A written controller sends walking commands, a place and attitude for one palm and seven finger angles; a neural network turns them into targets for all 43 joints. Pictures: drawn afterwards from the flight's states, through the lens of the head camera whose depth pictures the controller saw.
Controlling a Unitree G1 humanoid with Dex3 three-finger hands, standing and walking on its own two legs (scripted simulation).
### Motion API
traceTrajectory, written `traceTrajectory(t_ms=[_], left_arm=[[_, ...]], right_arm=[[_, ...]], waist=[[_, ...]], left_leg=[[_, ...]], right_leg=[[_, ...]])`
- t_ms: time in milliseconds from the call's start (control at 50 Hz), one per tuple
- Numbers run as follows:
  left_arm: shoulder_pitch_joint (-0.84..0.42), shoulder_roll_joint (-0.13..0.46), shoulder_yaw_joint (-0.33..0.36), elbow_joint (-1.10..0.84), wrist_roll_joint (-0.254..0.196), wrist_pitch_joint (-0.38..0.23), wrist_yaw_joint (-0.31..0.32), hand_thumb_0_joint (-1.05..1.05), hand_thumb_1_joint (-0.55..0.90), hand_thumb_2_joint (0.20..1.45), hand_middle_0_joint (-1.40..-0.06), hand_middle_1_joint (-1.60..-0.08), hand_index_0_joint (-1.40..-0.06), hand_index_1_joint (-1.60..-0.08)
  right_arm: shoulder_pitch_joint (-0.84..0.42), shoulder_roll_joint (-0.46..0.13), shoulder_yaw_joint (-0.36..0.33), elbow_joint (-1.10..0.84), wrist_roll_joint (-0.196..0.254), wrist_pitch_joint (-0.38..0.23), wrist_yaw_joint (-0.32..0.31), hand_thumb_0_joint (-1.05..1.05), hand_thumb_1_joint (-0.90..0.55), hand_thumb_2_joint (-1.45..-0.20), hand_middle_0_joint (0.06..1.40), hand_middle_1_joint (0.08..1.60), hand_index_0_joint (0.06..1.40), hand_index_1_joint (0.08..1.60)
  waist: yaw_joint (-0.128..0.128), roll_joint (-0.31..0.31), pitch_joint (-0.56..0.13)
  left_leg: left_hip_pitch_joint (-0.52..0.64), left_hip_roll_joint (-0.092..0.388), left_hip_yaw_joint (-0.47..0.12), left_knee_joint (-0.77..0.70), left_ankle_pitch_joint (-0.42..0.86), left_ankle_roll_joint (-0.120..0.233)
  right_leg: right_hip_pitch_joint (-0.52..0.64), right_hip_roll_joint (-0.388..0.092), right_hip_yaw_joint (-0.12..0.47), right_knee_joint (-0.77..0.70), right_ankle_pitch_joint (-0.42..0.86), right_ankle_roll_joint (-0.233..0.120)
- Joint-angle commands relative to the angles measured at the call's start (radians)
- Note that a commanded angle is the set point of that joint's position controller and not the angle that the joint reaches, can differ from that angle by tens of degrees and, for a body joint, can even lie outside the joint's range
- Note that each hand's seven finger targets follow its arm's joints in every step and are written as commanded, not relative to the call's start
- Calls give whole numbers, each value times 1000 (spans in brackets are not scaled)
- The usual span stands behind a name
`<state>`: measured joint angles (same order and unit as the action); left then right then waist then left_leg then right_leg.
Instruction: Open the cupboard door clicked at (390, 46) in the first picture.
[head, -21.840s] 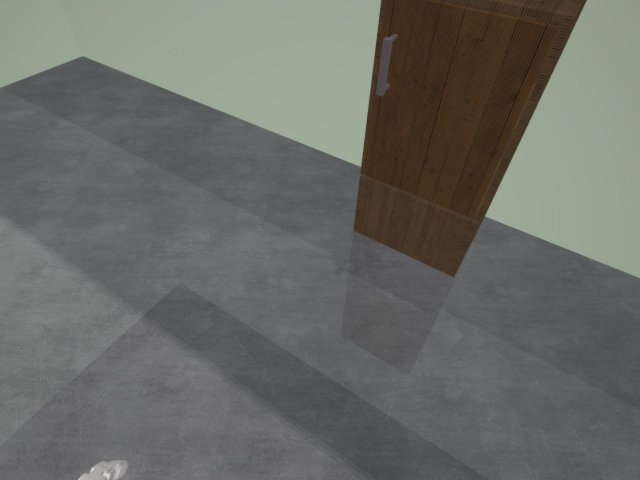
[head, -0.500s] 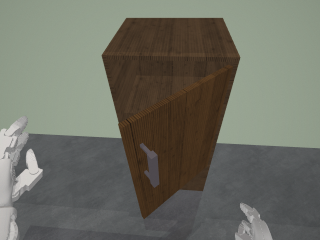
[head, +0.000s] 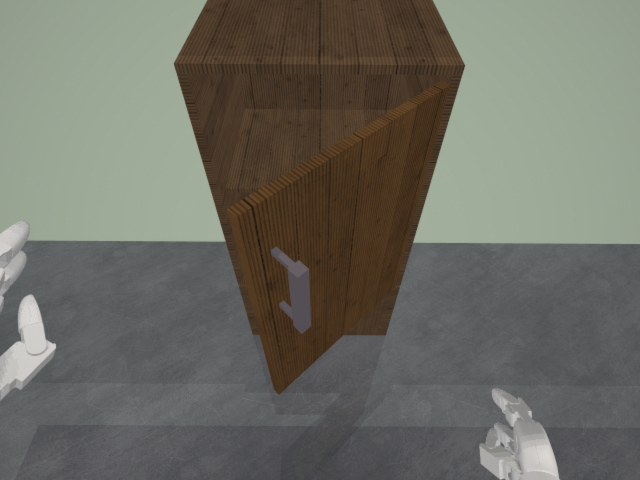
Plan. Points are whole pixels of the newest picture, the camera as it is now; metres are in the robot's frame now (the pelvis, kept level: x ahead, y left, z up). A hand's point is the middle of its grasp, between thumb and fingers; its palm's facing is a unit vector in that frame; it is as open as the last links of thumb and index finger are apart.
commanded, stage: step back with the hand held close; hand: left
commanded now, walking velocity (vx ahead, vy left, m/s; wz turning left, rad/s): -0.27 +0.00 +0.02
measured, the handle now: (291, 291) +0.37 +0.07 -0.01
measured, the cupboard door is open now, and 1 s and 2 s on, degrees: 44 44 44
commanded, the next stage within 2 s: stop stepping back and stand still in 0.74 s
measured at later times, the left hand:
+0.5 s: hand out of the picture +0.10 +0.28 +0.16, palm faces +0.50 -0.75 -0.44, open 7.4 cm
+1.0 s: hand out of the picture +0.04 +0.25 +0.16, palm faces +0.33 -0.81 -0.48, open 7.4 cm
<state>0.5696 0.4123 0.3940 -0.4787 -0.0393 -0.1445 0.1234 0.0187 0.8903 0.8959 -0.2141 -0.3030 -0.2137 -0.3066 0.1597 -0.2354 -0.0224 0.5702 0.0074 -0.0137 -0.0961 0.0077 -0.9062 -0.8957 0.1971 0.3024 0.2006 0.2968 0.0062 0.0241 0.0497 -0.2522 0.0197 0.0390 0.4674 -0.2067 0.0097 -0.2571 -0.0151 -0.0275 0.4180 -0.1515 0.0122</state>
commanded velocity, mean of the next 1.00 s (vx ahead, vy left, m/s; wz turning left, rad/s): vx -0.25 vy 0.00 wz -0.03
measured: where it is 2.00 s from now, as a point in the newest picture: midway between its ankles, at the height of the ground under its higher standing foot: outside the picture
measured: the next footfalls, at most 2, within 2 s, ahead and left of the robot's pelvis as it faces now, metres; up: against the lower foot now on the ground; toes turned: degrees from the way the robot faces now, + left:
right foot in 0.76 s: -0.18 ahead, -0.12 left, +0.00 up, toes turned +2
left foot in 0.94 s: -0.08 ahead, +0.09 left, +0.00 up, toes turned +2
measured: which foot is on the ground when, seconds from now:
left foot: down 0.00-0.76, up 0.78-0.92, down 0.94-1.00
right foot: down 0.00-0.52, up 0.54-0.74, down 0.76-0.94, up 0.96-1.00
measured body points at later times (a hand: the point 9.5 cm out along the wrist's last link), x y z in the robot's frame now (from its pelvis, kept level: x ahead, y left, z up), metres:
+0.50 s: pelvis -0.08 +0.01 -0.02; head -0.07 +0.03 +0.43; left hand +0.07 +0.32 +0.18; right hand +0.10 -0.22 -0.10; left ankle +0.02 +0.11 -0.73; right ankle +0.04 -0.12 -0.74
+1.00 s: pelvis -0.18 +0.00 -0.01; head -0.14 +0.03 +0.44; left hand +0.02 +0.30 +0.19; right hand +0.00 -0.23 -0.07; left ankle -0.12 +0.09 -0.74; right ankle -0.22 -0.12 -0.73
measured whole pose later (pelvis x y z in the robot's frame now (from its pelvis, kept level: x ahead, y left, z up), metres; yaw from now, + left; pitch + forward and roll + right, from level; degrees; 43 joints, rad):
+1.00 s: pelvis -0.18 +0.00 -0.01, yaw -2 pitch +1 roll +0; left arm 0.53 0.48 0.44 -0.57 -0.05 -0.19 0.13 0.02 0.89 0.90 -0.21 -0.30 -0.21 -0.31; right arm 0.15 -0.17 0.01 0.61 0.00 -0.13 -0.07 0.01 -0.90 -0.90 0.20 0.30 0.20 0.30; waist -0.01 -0.07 0.04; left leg -0.35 -0.02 0.08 0.49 -0.17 0.05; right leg -0.29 0.02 0.04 0.69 -0.46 0.00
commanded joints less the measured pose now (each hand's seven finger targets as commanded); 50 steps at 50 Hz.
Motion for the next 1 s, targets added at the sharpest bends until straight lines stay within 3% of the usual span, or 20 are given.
traceTrajectory(t_ms=[0, 240, 360, 420, 460, 500, 520, 560, 680, 700, 740, 760, 780, 820, 860, 880, 900, 920, 960, 980], left_arm=[[-19, 177, 150, -217, 0, -73, 39, 0, 900, 900, -200, -300, -200, -300], [-70, 174, 190, -243, 47, -130, 49, 0, 900, 900, -200, -300, -200, -300], [-98, 171, 166, -271, 21, -146, 58, 0, 900, 900, -200, -300, -200, -300], [-124, 175, 152, -255, 16, -142, 70, 0, 900, 900, -200, -300, -200, -300], [-115, 182, 165, -261, 15, -146, 74, 0, 900, 900, -200, -300, -200, -300], [-111, 174, 194, -292, 25, -151, 69, 0, 900, 900, -200, -300, -200, -300], [-132, 196, 217, -318, 28, -151, 66, 0, 900, 900, -200, -300, -200, -300], [-85, 202, 221, -296, 13, -155, 64, 0, 900, 900, -200, -300, -200, -300], [-62, 153, 137, -286, -24, -136, 49, 0, 900, 900, -200, -300, -200, -300], [-83, 163, 135, -282, -26, -143, 40, 0, 900, 900, -200, -300, -200, -300], [-118, 240, 161, -292, -12, -155, 42, 0, 900, 900, -200, -300, -200, -300], [-183, 299, 203, -310, 0, -171, 59, 0, 900, 900, -200, -300, -200, -300], [-153, 235, 147, -227, 3, -144, 44, 0, 900, 900, -200, -300, -200, -300], [-135, 235, 173, -234, 21, -114, 36, 0, 900, 900, -200, -300, -200, -300], [-68, 196, 166, -235, 0, -93, 33, 0, 900, 900, -200, -300, -200, -300], [-49, 202, 170, -274, -8, -91, 35, 0, 900, 900, -200, -300, -200, -300], [-32, 219, 181, -338, -11, -96, 38, 0, 900, 900, -200, -300, -200, -300], [-32, 212, 170, -351, -18, -110, 32, 0, 900, 900, -200, -300, -200, -300], [45, 192, 179, -285, -23, -106, 35, 0, 900, 900, -200, -300, -200, -300], [30, 213, 190, -334, -15, -107, 41, 0, 900, 900, -200, -300, -200, -300]], right_arm=[[-83, -117, -33, -173, 2, -59, -6, 0, -900, -900, 200, 300, 200, 300], [-55, -131, -40, -185, -4, -121, -2, 0, -900, -900, 200, 300, 200, 300], [-19, -104, -33, -133, -11, -140, 5, 0, -900, -900, 200, 300, 200, 300], [-23, -102, -31, -108, -9, -128, 8, 0, -900, -900, 200, 300, 200, 300], [-37, -112, -30, -115, -10, -124, -2, 0, -900, -900, 200, 300, 200, 300], [-66, -134, -33, -141, -13, -137, -6, 0, -900, -900, 200, 300, 200, 300], [-66, -111, -41, -141, -18, -145, -5, 0, -900, -900, 200, 300, 200, 300], [-73, -91, -55, -123, -19, -166, 9, 0, -900, -900, 200, 300, 200, 300], [-62, -87, -35, -68, -23, -185, 42, 0, -900, -900, 200, 300, 200, 300], [-63, -84, -36, -61, -25, -179, 43, 0, -900, -900, 200, 300, 200, 300], [-53, -60, -28, -38, -24, -149, 43, 0, -900, -900, 200, 300, 200, 300], [-95, -53, -7, -54, -44, -159, 37, 0, -900, -900, 200, 300, 200, 300], [-76, -50, -18, -48, -16, -157, 32, 0, -900, -900, 200, 300, 200, 300], [-131, -38, 6, -94, -9, -141, 13, 0, -900, -900, 200, 300, 200, 300], [-111, -45, 20, -100, -3, -129, -8, 0, -900, -900, 200, 300, 200, 300], [-81, -72, 10, -101, 0, -133, -11, 0, -900, -900, 200, 300, 200, 300], [-62, -106, -13, -114, -2, -146, -1, 0, -900, -900, 200, 300, 200, 300], [-29, -109, -25, -112, 0, -163, 18, 0, -900, -900, 200, 300, 200, 300], [-14, -80, -22, -116, -17, -199, 25, 0, -900, -900, 200, 300, 200, 300], [-12, -81, -17, -108, -22, -205, 27, 0, -900, -900, 200, 300, 200, 300]], waist=[[6, 25, -156], [3, 108, -83], [-17, -95, -96], [-24, -103, -98], [-24, 19, -74], [-10, 262, -102], [-2, 274, -153], [0, 149, -183], [4, 228, -174], [4, 170, -161], [-3, -140, -165], [22, -138, -129], [9, -268, -177], [12, -259, -131], [-14, -65, -158], [-20, 48, -211], [8, 174, -287], [12, 182, -310], [0, 221, -253], [-7, 212, -247]], left_leg=[[-77, 49, -53, -87, 69, 22], [-493, 113, -161, -155, -498, 96], [-130, -9, -58, 150, -294, 16], [-20, -17, -55, 179, -241, 3], [-109, 48, -142, 31, -347, 28], [-451, 243, -374, -304, -616, 113], [-482, 315, -440, -368, -571, 154], [-286, 315, -377, -268, -334, 169], [-97, 215, -181, -280, -239, 45], [-52, 183, -133, -179, -177, 6], [20, 21, -18, 321, -99, -69], [-95, -8, 0, 460, -209, -66], [-224, -34, -45, 542, -232, -55], [-227, -22, 0, 407, -216, -45], [-73, -51, 42, 55, 23, -37], [82, -4, 12, -90, 359, -18], [264, 154, -143, -84, 717, 30], [297, 237, -210, -128, 719, 66], [259, 264, -330, -201, 489, 89], [224, 261, -312, -204, 415, 84]], right_leg=[[122, -31, 46, -8, 117, -3], [236, 28, 93, 177, -113, 4], [-184, -104, 244, -86, -296, -65], [-305, -123, 204, -110, -327, -67], [-265, -59, 144, -16, -361, -34], [56, 88, 34, 404, -236, 19], [126, 118, 34, 632, -232, 21], [-30, 101, 93, 728, -335, 3], [23, 87, -21, 163, -389, -42], [2, 34, 31, -49, -332, -69], [-216, -318, 457, -281, -105, -198], [-152, -352, 381, -216, 331, -204], [-2, -299, 280, -97, 583, -173], [96, -226, 166, 10, 844, -135], [121, -137, 87, 106, 727, -77], [82, -77, 50, 179, 559, -24], [-33, 1, 23, 262, 84, 8], [-63, 38, 54, 335, -345, -5], [-145, 57, 57, 391, -398, -1], [-115, 37, 64, 378, -340, -2]])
